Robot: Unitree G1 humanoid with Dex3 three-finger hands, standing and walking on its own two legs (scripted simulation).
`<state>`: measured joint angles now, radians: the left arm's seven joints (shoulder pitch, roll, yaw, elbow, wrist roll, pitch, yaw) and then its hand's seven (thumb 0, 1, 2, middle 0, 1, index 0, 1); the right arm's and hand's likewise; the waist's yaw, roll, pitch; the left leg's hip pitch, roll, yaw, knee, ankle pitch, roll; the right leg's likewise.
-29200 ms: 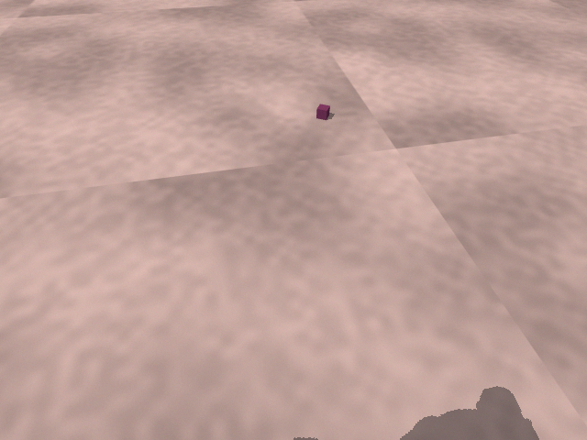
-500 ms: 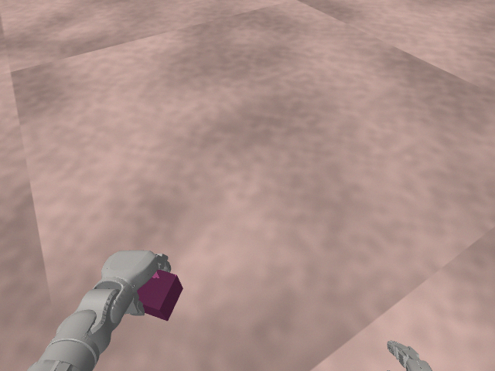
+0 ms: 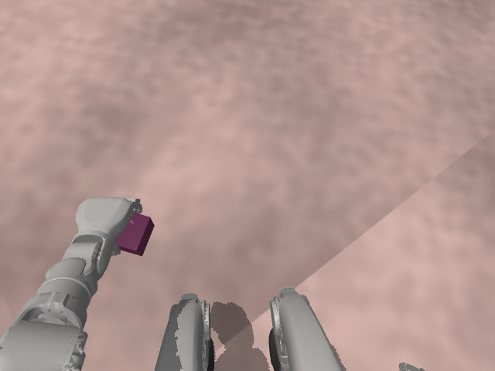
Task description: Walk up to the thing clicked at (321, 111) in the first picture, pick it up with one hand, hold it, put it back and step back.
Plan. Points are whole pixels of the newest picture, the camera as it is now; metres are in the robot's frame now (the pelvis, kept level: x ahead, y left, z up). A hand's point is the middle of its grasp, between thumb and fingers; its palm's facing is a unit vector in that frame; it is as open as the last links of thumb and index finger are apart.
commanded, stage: crouch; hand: left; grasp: from above
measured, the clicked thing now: (129, 232) +0.40 +0.22 -0.17
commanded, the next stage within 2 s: lower in 1.08 s
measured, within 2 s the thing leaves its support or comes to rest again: neither
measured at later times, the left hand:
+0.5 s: hand (133, 249) +0.40 +0.25 -0.31, palm faces -0.46 +0.02 -0.89, open 9.2 cm
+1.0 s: hand (141, 256) +0.40 +0.25 -0.39, palm faces -0.47 +0.02 -0.88, open 9.3 cm
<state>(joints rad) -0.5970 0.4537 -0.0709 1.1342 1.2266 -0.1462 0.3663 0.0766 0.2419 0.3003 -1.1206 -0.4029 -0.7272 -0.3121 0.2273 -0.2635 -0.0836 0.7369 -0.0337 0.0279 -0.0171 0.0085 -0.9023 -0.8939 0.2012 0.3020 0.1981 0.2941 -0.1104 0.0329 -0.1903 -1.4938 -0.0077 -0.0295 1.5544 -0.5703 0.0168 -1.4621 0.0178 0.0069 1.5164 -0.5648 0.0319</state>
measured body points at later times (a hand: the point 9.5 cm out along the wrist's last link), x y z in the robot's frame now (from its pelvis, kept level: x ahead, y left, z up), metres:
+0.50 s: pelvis -0.01 +0.00 -0.14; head +0.21 +0.04 +0.25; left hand +0.42 +0.25 -0.26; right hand +0.07 -0.29 -0.26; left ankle +0.07 +0.11 -0.55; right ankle +0.07 -0.14 -0.55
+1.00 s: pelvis -0.02 -0.01 -0.21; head +0.21 +0.04 +0.17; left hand +0.42 +0.25 -0.34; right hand +0.03 -0.29 -0.32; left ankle +0.06 +0.11 -0.55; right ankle +0.07 -0.14 -0.55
